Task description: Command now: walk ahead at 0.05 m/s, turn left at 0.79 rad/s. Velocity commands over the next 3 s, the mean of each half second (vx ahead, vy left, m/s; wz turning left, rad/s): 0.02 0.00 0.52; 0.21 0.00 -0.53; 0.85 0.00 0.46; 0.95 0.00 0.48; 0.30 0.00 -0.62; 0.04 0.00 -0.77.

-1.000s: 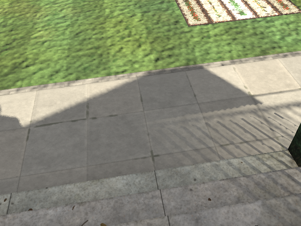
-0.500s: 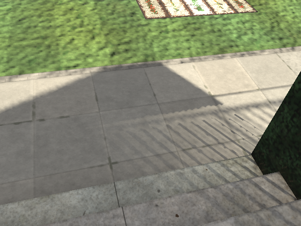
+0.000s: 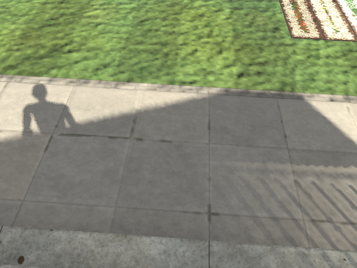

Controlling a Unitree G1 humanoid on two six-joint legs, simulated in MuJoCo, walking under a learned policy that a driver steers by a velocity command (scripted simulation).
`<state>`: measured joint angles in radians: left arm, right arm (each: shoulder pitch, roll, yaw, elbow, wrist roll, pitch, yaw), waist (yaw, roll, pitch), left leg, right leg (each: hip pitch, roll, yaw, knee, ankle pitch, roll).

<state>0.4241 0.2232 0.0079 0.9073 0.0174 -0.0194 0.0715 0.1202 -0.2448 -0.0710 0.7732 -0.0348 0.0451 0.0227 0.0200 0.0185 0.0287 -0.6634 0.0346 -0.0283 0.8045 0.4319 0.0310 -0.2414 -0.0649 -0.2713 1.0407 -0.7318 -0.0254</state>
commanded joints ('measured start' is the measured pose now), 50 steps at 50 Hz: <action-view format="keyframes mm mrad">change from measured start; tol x32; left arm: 1 11 119 40 -27 5 8 12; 37 -444 116 37 -497 4 168 -51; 45 447 234 20 -218 -77 133 -74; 50 -244 246 59 -270 74 18 -49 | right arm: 1 -95 -5 7 -76 38 -20 36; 7 406 -234 -57 103 11 -62 7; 39 190 -258 6 -149 -6 -94 -100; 45 -583 -100 23 -385 5 -65 -51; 50 -90 -154 -14 -156 12 -101 -52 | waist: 1 24 -49 137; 9 -112 207 -362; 42 198 164 -168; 45 469 -547 462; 50 -104 -142 -6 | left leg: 1 211 17 55 -230 74 -9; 6 789 -11 26 -368 -239 68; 8 1040 253 -416 -40 854 241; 11 698 338 -623 -440 -614 332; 18 218 99 -429 -381 -896 138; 38 528 299 -222 -538 -697 222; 42 -81 243 130 -679 -901 -51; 45 -1214 -127 -72 530 -1445 8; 50 -273 -229 -285 573 -491 -52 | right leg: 1 -216 -214 150 -186 275 -60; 5 -122 -227 135 321 497 -105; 7 -667 41 -8 1203 -247 -34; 14 -803 74 334 1006 449 64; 34 -853 194 375 1408 261 129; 38 -766 136 326 1189 161 81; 43 298 185 273 350 -365 -152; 46 -109 -26 1617 -651 -306 -218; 50 -467 36 1046 -414 -261 -150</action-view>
